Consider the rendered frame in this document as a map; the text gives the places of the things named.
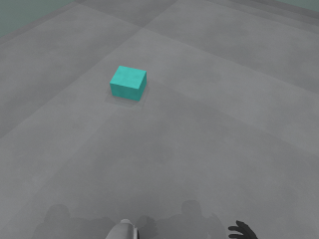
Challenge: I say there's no carton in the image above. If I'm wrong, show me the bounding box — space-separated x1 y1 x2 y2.
110 66 147 102

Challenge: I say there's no left robot shin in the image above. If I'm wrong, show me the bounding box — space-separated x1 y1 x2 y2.
120 219 133 225

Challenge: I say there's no robot left thigh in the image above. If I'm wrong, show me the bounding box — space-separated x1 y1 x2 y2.
106 223 138 239

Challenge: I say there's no right robot hand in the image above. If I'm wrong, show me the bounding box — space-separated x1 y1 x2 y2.
228 220 258 239

